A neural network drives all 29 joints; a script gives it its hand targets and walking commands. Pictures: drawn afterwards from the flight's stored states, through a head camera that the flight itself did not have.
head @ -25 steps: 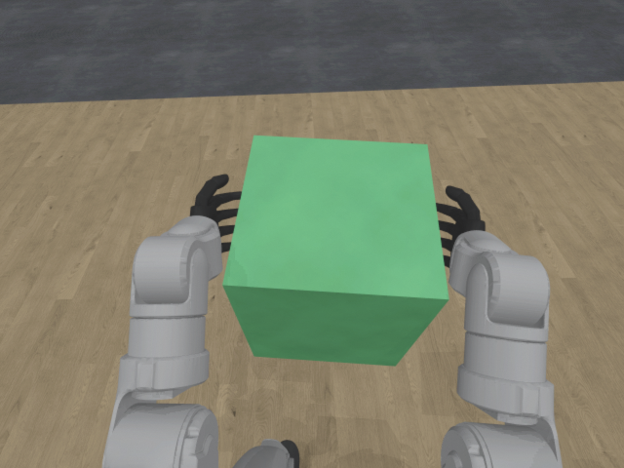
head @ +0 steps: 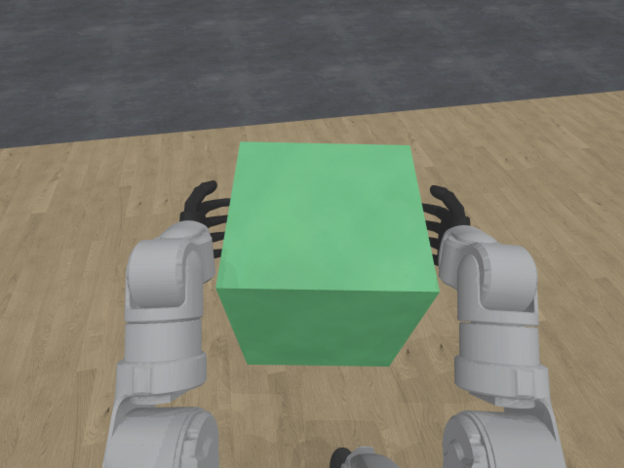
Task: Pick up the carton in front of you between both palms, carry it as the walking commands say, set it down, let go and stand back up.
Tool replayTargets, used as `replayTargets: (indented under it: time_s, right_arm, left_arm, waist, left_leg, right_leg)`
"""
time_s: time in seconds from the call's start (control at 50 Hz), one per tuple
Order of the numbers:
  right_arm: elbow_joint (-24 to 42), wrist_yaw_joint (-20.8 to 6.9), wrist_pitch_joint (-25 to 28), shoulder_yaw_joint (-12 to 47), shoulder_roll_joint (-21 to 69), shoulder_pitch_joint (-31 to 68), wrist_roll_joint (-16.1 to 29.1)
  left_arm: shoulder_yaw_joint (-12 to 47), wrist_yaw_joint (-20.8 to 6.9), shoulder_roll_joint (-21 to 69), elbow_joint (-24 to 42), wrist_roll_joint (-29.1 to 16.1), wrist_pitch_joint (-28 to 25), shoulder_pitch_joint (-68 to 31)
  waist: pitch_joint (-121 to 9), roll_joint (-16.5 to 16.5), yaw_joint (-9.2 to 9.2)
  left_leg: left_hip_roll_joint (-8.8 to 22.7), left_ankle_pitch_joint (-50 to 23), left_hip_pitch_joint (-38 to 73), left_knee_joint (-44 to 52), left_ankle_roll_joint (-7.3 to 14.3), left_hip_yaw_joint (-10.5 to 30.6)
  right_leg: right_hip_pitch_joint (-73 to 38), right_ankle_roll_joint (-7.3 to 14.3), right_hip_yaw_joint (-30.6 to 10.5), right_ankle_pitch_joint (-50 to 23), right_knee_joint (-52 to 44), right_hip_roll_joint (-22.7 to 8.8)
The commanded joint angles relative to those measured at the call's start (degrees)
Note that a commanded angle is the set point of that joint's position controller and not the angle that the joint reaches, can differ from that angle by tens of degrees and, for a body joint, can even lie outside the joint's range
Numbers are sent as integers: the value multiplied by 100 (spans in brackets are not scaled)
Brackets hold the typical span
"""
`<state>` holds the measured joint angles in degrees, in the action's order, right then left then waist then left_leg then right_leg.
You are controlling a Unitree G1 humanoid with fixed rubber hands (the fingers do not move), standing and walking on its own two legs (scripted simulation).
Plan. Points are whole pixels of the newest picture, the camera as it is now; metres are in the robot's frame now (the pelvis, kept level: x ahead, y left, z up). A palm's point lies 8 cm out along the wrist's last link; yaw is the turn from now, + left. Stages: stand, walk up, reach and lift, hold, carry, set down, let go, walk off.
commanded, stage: carry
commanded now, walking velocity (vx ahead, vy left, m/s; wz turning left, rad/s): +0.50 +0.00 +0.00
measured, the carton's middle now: (321, 264) +0.39 -0.02 +0.04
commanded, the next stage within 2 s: none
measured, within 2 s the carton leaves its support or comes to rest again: neither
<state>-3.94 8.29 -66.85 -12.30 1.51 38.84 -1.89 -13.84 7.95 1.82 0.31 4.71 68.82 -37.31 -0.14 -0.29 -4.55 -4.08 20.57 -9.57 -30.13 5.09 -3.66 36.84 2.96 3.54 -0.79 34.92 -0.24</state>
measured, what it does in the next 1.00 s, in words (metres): goes down: right foot, then left foot 0.03 m lower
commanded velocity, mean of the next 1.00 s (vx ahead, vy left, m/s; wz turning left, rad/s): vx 0.21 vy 0.00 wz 0.00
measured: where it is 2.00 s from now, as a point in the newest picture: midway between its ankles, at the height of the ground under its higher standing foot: (304, 383)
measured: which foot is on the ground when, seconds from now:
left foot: down 0.00-0.06, up 0.08-0.54, down 0.56-1.00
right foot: up 0.00-0.06, down 0.08-0.58, up 0.60-0.86, down 0.88-1.00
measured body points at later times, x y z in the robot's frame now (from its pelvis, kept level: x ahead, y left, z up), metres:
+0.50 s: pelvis +0.30 -0.01 -0.03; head +0.34 -0.01 +0.42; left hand +0.67 +0.17 +0.08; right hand +0.68 -0.14 +0.08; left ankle +0.44 +0.11 -0.74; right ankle +0.18 -0.07 -0.75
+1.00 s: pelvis +0.47 +0.01 -0.06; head +0.52 +0.00 +0.39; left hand +0.85 +0.16 +0.05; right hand +0.85 -0.15 +0.04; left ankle +0.48 +0.07 -0.78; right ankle +0.49 -0.11 -0.78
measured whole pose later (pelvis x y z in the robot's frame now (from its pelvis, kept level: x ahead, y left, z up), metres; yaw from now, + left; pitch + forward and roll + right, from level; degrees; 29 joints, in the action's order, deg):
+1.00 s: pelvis +0.47 +0.01 -0.06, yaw +0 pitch +5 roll -1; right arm -1.7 7.5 -68.0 -13.0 1.2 37.3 -2.7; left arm -12.8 7.5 2.0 -2.2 4.2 67.3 -37.7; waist 1.1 1.7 -0.5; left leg -2.0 11.1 -22.7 -34.8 4.6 -5.4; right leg 24.2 1.4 1.6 9.0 35.7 -0.1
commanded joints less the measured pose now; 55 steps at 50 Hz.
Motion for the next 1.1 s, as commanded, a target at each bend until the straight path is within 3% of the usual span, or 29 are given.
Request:
replayTargets:
  time_s: [0.0,0.02,0.04,0.06,0.08,0.1,0.12,0.14,0.16,0.22,0.34,0.46,0.5,0.52,0.54,0.56,0.58,0.6,0.62,0.66,0.68,0.78,0.84,0.88,0.9,0.92,0.94,0.96,1.08]
  right_arm:
    - [260,-1639,-13,3890,6072,3787,2545]
    - [103,-1657,-6,3881,6096,3786,2527]
    - [-51,-1673,12,3869,6113,3813,2511]
    - [-144,-1681,26,3817,6067,3885,2479]
    - [-364,-1674,-11,3774,6299,3944,2467]
    - [-431,-1636,-19,3670,6280,3823,2423]
    - [-258,-1604,25,3674,6289,4006,2359]
    - [-70,-1557,71,3663,6377,4220,2350]
    - [114,-1487,110,3618,6394,4322,2311]
    - [422,-1273,156,3600,6400,4150,2204]
    - [722,-1075,181,3767,6134,3740,1981]
    - [621,-1081,-10,3772,5610,3486,1778]
    - [336,-1158,-63,3647,5502,3357,1705]
    - [173,-1199,-74,3564,5475,3276,1663]
    - [57,-1248,-83,3448,5385,3252,1639]
    - [-83,-1295,-107,3292,5314,3245,1636]
    - [-295,-1311,-104,3203,5218,3226,1584]
    - [-375,-1349,-91,3188,5402,3152,1664]
    - [-174,-1397,-51,3253,5655,3342,1811]
    - [388,-1461,-10,3512,6154,4096,2227]
    - [614,-1469,3,3657,6321,4382,2401]
    - [1187,-1453,-8,3914,6352,4265,2570]
    - [1296,-1485,-18,4040,6187,4131,2555]
    - [1195,-1494,-35,4100,6041,4028,2515]
    - [1089,-1507,-59,4116,5981,3946,2471]
    - [926,-1514,-73,4102,5948,3824,2406]
    - [794,-1517,-90,4057,5918,3751,2363]
    - [628,-1519,-103,4004,5934,3704,2312]
    - [173,-1510,-63,3747,6040,3814,2177]
  left_arm:
    - [3824,-1194,5616,-183,-2008,-115,-3580]
    - [3750,-1239,5592,-332,-1984,-114,-3511]
    - [3661,-1288,5567,-454,-1965,-118,-3457]
    - [3532,-1347,5556,-617,-1972,-122,-3336]
    - [3410,-1375,5408,-786,-1885,-136,-3509]
    - [3373,-1419,5556,-1032,-1996,-152,-3290]
    - [3484,-1486,5877,-900,-2181,-199,-3407]
    - [3624,-1546,6100,-579,-2395,-237,-3877]
    - [3775,-1585,6324,-298,-2637,-262,-4340]
    - [4051,-1602,6617,182,-3077,-323,-4777]
    - [4132,-1562,6338,433,-3091,-322,-4363]
    - [4090,-1551,5900,99,-2880,-195,-3809]
    - [4022,-1565,5845,-197,-2817,-180,-3720]
    - [4003,-1584,5864,-347,-2818,-177,-3774]
    - [3990,-1607,5877,-488,-2800,-186,-3805]
    - [3967,-1622,5986,-632,-2770,-168,-3877]
    - [3804,-1612,6033,-853,-2756,-112,-3917]
    - [3775,-1598,6091,-818,-2734,-103,-3950]
    - [3785,-1581,6185,-646,-2750,-129,-4203]
    - [3781,-1480,6382,-281,-2754,-194,-4455]
    - [3797,-1413,6423,-132,-2720,-210,-4512]
    - [3897,-1157,6328,298,-2509,-261,-4004]
    - [4021,-1132,6130,460,-2403,-256,-3899]
    - [4067,-1170,5980,443,-2362,-215,-3809]
    - [4057,-1199,5880,385,-2326,-210,-3775]
    - [4046,-1237,5797,301,-2305,-189,-3747]
    - [4017,-1286,5778,140,-2291,-171,-3642]
    - [3968,-1341,5768,-30,-2282,-160,-3531]
    - [3921,-1500,5972,-234,-2501,-169,-3928]
  waist:
    - [-2494,778,32]
    - [-2624,695,280]
    - [-2783,509,576]
    - [-2984,-155,724]
    - [-3459,-1336,730]
    - [-3796,-1531,878]
    - [-3376,-1082,912]
    - [-3052,-527,849]
    - [-2772,-250,742]
    - [-2777,-319,631]
    - [-2890,-565,893]
    - [-2465,-567,1153]
    - [-2474,-660,908]
    - [-2617,-547,615]
    - [-2691,-214,401]
    - [-3019,645,402]
    - [-3717,1389,213]
    - [-3936,1253,112]
    - [-3652,952,118]
    - [-3237,302,323]
    - [-3172,416,381]
    - [-3621,787,328]
    - [-3671,746,290]
    - [-3595,612,390]
    - [-3614,416,408]
    - [-3673,16,402]
    - [-3622,-313,446]
    - [-3518,-399,453]
    - [-3221,10,453]
  left_leg:
    - [997,-5402,1768,-580,196,578]
    - [951,-5398,1475,-1179,61,341]
    - [857,-4718,792,-1963,-62,146]
    - [637,-2209,-485,-2961,-133,45]
    - [-71,1304,-2413,-4347,-410,206]
    - [-56,1621,-3294,-5294,-352,536]
    - [201,1241,-3556,-5152,-226,625]
    - [331,811,-3544,-4754,-203,631]
    - [441,526,-3377,-4339,-234,609]
    - [537,258,-2857,-3494,-329,455]
    - [561,-1098,-3398,-2165,-400,203]
    - [76,-2579,-2764,-15,-235,-351]
    - [-12,-3274,-1467,755,-121,-480]
    - [108,-3989,-442,1227,-114,-532]
    - [693,-5407,653,978,-123,-139]
    - [2071,-8962,2189,-373,143,1107]
    - [2847,-9802,3336,-725,1196,2276]
    - [2747,-8367,3249,-491,1358,2365]
    - [2414,-6965,2719,-140,1174,2189]
    - [2047,-5799,1696,227,804,1781]
    - [1941,-5893,1342,321,648,1570]
    - [1720,-6883,1371,61,487,901]
    - [1549,-6657,1530,-265,480,724]
    - [1398,-5973,1076,-501,399,617]
    - [1259,-5506,762,-468,252,586]
    - [1133,-4649,379,-559,123,533]
    - [1022,-3975,155,-613,59,473]
    - [935,-3650,35,-643,2,457]
    - [1232,-5047,472,-505,163,668]
  right_leg:
    - [-1073,195,455,-755,-1049,416]
    - [-1886,273,513,-1017,-1330,405]
    - [-2964,315,350,-1328,-1351,153]
    - [-4210,320,-618,-3092,-592,-786]
    - [-5927,1255,-2650,-4483,-10,-2173]
    - [-6252,1822,-3576,-2108,-362,-2357]
    - [-5646,1565,-3321,-839,-680,-1924]
    - [-5080,1325,-2955,-532,-886,-1686]
    - [-4495,1218,-2595,-830,-1015,-1577]
    - [-3816,1063,-2026,-829,-1173,-1386]
    - [-4552,925,-1281,-2743,-748,-1098]
    - [-4680,687,-655,-3029,-166,-554]
    - [-4140,390,-377,-2932,563,-444]
    - [-3679,183,-88,-2614,1217,-344]
    - [-2818,14,13,-1147,1913,-169]
    - [-1364,-202,125,2551,2844,172]
    - [-311,-415,-527,3972,3892,499]
    - [-80,-313,-682,3886,4048,306]
    - [23,-267,-604,3703,3746,196]
    - [-361,-291,-627,3207,2578,-101]
    - [-788,-310,-538,3096,2016,-88]
    - [-1522,-285,-194,2121,703,159]
    - [-1622,-218,-127,1411,-9,135]
    - [-2261,-119,-214,347,-721,-53]
    - [-2523,53,-521,-685,-340,-318]
    - [-2842,266,-749,-2386,146,-712]
    - [-2962,402,-870,-3292,216,-940]
    - [-2998,458,-893,-3552,215,-997]
    - [-2302,279,-600,-1718,203,-658]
